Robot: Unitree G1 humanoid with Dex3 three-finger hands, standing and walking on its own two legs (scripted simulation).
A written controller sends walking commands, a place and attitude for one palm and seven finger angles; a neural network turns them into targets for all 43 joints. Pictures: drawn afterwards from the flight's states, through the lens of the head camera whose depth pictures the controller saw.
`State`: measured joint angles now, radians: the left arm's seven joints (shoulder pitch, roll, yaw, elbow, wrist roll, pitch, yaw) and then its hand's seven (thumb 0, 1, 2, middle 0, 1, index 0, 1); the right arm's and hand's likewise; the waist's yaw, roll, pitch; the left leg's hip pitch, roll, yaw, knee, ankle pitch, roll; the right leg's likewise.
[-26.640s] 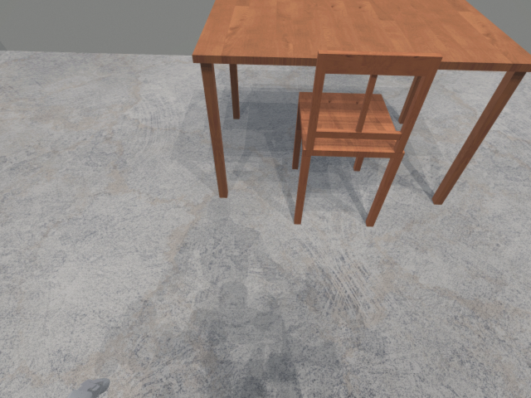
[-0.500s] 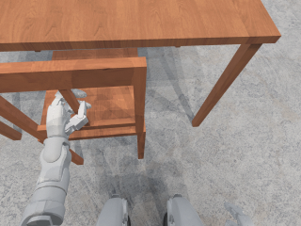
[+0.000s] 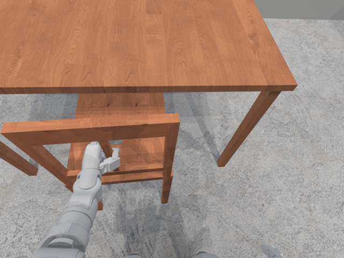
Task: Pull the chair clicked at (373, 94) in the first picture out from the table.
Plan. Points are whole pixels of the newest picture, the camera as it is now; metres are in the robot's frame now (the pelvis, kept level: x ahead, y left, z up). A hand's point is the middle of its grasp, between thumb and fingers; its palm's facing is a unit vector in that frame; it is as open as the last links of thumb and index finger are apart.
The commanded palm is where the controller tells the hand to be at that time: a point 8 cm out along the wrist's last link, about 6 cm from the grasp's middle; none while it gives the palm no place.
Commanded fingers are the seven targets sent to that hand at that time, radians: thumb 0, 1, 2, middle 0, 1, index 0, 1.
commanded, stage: step backward, pulling the chair out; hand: left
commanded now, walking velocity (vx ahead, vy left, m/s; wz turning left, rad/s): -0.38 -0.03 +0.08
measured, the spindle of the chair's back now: (110, 155) +0.39 +0.17 -0.10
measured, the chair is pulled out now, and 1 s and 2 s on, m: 0.05 0.21 0.27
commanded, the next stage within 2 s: none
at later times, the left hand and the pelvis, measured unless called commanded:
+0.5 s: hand (130, 196) +0.27 +0.10 -0.06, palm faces -0.02 -0.99 -0.15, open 5.0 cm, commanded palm +0.26 +0.15 -0.06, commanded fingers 0.00 0.90 0.90 -0.50 -1.45 -0.50 -1.45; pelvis -0.07 -0.02 +0.01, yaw -2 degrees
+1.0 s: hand (130, 222) +0.21 +0.09 -0.06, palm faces -0.02 -0.98 -0.18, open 5.1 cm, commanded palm +0.20 +0.14 -0.05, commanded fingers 0.00 0.90 0.90 -0.50 -1.45 -0.50 -1.45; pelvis -0.13 -0.03 +0.00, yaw -1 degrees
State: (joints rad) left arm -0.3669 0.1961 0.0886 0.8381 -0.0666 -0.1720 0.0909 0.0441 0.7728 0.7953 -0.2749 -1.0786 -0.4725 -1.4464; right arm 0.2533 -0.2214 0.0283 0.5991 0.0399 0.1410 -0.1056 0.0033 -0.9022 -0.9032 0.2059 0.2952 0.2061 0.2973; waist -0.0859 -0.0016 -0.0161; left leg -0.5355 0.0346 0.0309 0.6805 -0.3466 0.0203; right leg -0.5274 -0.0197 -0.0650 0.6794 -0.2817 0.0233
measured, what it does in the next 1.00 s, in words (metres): shifts its weight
